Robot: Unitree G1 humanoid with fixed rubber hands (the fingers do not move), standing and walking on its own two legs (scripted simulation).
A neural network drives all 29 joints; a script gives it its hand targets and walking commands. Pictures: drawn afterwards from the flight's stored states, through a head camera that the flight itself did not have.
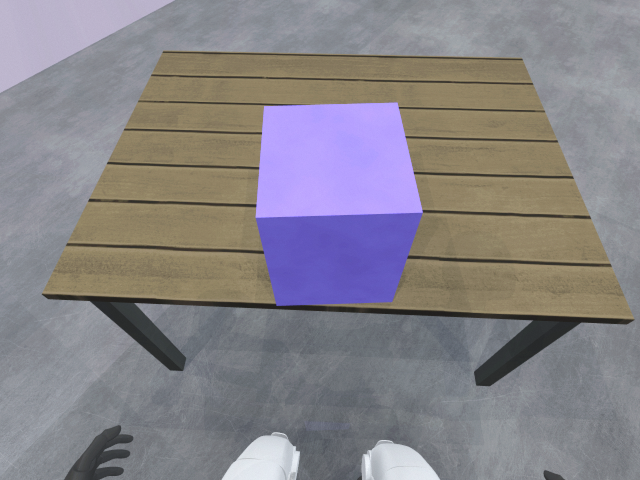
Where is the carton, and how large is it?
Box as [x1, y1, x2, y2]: [256, 103, 422, 305]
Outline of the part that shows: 397,103 264,106 256,220 276,305 381,302 392,300 422,213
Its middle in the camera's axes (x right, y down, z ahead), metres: +0.02 -0.05 +0.62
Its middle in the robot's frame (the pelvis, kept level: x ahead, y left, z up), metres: +0.50 +0.01 -0.03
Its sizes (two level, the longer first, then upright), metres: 0.210 0.200 0.250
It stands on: a table, 0.58 m high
